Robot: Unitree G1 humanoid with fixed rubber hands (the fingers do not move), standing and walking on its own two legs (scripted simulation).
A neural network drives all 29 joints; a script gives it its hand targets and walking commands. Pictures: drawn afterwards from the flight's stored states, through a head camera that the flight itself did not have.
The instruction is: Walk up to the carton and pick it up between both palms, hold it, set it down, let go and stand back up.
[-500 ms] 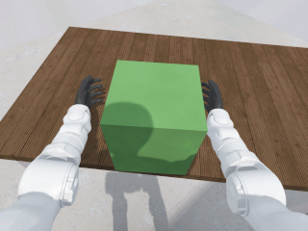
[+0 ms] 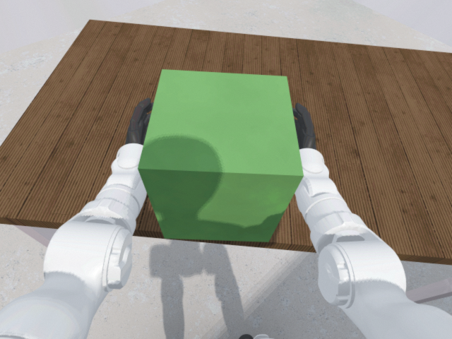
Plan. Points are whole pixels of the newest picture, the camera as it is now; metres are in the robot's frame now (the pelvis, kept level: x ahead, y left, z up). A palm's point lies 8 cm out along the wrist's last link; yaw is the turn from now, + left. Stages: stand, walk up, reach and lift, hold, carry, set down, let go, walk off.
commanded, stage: reach and lift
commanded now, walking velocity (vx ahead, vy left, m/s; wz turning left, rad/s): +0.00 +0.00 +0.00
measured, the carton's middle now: (220, 164) +0.41 +0.00 +0.05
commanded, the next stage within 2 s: none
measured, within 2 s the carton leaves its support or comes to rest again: leaves its support in 1.72 s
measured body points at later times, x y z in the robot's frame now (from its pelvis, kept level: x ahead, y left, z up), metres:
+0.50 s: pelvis +0.04 +0.01 +0.02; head +0.07 +0.01 +0.47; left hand +0.45 +0.16 +0.07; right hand +0.43 -0.15 +0.07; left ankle +0.01 +0.12 -0.72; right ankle +0.03 -0.11 -0.72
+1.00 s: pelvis +0.04 +0.01 +0.03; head +0.07 +0.02 +0.47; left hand +0.45 +0.16 +0.07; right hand +0.43 -0.15 +0.07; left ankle +0.01 +0.12 -0.72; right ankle +0.03 -0.11 -0.72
